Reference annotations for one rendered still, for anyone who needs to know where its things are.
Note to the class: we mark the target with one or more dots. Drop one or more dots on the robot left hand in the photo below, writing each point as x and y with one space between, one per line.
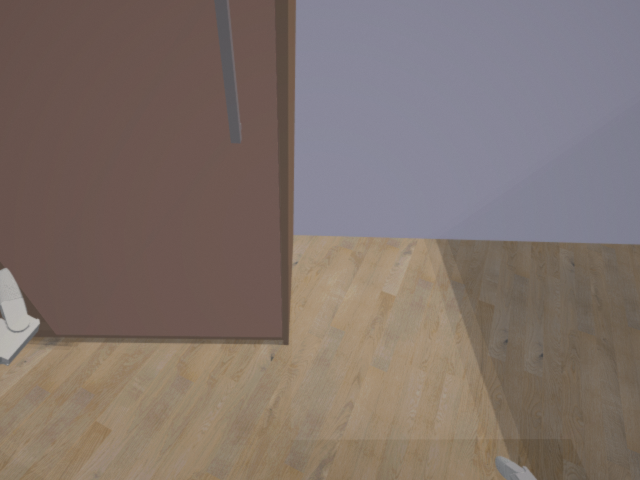
18 328

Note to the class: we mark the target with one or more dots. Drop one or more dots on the robot right hand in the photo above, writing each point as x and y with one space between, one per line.
511 471

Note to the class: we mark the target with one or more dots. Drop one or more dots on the handle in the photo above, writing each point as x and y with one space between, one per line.
228 67

